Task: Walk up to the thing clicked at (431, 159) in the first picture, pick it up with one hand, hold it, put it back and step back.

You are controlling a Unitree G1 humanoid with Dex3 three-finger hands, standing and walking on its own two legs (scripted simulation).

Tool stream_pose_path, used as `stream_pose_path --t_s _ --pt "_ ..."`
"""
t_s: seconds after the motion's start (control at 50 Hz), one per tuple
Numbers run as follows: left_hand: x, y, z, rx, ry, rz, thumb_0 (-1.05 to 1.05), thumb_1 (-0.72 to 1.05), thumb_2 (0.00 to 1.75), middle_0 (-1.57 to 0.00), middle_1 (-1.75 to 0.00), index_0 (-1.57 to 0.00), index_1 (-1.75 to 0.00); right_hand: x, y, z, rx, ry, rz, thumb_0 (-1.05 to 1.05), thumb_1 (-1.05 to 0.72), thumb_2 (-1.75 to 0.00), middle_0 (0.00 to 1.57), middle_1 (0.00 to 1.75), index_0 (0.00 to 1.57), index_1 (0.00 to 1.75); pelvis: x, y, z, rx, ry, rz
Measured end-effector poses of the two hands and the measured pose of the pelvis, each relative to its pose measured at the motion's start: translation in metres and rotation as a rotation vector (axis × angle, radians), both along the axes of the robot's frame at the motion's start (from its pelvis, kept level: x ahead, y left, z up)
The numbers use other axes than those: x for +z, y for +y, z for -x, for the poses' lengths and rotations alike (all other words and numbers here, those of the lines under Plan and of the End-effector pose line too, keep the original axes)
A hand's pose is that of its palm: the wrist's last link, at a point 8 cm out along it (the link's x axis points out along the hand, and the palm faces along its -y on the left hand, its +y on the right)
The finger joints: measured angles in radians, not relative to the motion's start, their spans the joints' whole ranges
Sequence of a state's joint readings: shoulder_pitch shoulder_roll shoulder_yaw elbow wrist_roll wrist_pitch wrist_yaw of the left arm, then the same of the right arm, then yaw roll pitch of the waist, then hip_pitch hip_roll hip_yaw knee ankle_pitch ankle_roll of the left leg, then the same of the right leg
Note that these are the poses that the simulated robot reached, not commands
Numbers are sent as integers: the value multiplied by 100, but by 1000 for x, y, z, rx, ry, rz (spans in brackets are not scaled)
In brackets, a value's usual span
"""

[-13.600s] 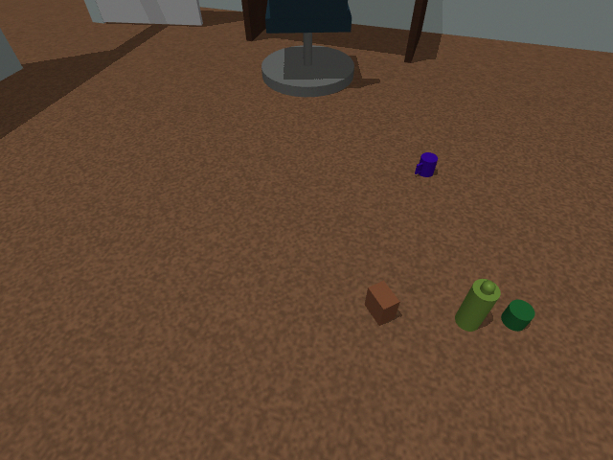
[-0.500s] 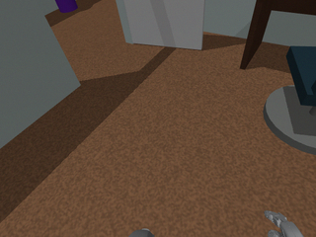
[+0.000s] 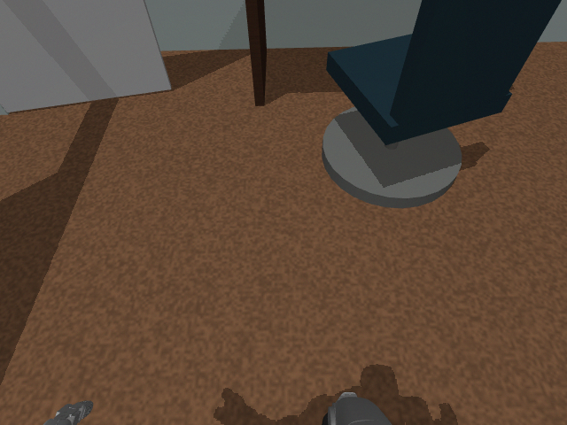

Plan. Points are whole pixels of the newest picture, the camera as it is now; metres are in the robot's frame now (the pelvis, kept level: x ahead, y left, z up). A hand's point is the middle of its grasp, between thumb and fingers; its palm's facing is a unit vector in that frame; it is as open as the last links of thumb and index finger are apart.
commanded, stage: walk up
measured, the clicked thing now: out of the picture +0.41 -1.44 -0.72
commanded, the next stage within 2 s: none
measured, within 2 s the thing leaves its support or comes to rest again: neither
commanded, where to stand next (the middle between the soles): +0.08 -0.03 m, yaw -86 degrees
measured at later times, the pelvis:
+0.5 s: pelvis +0.05 +0.10 +0.00, yaw -32 degrees
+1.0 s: pelvis +0.04 +0.04 -0.01, yaw -57 degrees
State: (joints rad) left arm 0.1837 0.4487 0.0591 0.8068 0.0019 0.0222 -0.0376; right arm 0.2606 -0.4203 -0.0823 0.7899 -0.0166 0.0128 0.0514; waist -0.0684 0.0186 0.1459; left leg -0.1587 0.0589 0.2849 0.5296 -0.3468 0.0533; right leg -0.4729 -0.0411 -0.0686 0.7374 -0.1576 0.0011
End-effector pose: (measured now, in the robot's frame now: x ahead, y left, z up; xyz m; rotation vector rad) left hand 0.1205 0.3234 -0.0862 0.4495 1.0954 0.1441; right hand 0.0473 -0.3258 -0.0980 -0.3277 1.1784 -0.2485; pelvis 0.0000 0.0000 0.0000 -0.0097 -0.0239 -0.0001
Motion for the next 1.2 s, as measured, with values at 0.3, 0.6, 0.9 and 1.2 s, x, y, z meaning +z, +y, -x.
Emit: stream_pose_path --t_s 0.3,0.6,0.9,1.2 --pt "-29 -33 -160 -344 -122 110 1 90 90 -20 -30 -20 -30 -19 73 -19 -232 -151 9 1 -90 -90 21 30 20 30 -26 67 -43 -334 -5 16" --pt "-17 -42 -215 -646 34 100 1 91 90 -20 -30 -20 -29 38 103 159 -597 9 213 1 -90 -90 21 30 21 30 -3 99 -48 -666 9 3" --pt "-5 -154 -213 -867 -9 51 1 90 90 -20 -30 -20 -30 -16 135 252 -888 7 23 1 -90 -90 21 30 20 30 -13 53 -30 -913 -2 -2" --pt "-39 -235 -262 -1055 29 34 1 90 90 -20 -30 -20 -30 -7 144 220 -1022 -99 104 1 -90 -90 21 30 21 30 -21 34 -62 -1137 -13 4"
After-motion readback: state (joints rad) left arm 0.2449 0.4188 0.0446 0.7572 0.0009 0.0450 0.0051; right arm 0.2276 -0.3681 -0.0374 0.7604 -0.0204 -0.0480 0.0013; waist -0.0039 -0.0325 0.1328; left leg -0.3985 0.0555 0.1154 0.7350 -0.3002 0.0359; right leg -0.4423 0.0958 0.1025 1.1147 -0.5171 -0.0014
